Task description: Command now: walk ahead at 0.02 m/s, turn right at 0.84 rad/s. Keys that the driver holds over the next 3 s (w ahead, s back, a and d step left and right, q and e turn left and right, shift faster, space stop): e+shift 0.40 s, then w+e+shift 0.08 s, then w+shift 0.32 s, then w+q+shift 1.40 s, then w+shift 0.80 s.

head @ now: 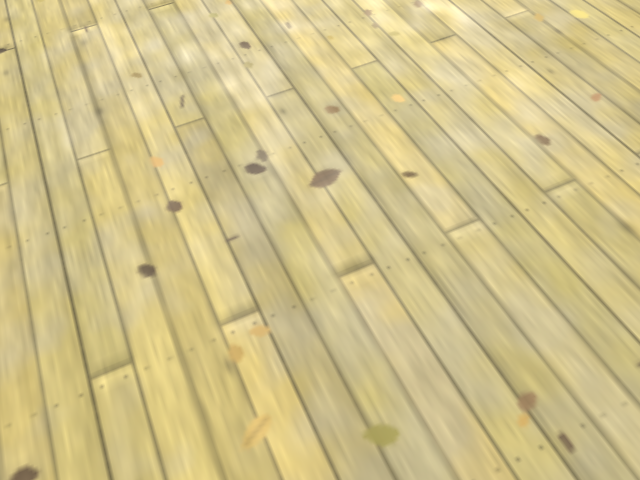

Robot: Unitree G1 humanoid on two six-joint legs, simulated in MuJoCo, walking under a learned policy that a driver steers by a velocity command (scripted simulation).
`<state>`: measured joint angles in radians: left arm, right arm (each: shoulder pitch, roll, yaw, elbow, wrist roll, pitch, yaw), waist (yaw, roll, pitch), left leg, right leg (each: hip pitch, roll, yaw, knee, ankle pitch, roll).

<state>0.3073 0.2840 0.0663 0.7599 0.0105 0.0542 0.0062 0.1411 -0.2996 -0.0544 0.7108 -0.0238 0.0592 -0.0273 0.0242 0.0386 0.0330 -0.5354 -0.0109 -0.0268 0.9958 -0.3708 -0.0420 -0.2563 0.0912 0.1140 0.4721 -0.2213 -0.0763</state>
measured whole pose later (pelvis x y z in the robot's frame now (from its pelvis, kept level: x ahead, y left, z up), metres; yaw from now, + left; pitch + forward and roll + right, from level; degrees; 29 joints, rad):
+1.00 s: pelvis +0.14 -0.16 +0.00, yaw -32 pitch +1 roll -1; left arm 0.40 0.26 0.02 0.82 0.03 -0.08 -0.01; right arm 0.28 -0.30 -0.05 0.79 -0.01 -0.01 0.07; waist 0.01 0.06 -0.01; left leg -0.73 0.05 -0.05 1.09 -0.11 0.04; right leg 0.06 0.08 -0.10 0.24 -0.32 -0.07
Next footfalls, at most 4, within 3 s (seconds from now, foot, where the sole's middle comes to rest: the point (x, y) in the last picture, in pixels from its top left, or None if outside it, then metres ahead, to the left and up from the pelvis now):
0.26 left None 0.07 0.11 -0.78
0.76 right None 0.03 -0.18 -0.78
1.22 left None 0.45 -0.30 -0.78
1.62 right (620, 331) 0.81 -0.58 -0.78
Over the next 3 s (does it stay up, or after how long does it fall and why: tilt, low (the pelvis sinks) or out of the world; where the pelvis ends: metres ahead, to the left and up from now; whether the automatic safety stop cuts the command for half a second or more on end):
stays up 1.73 0.09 -0.03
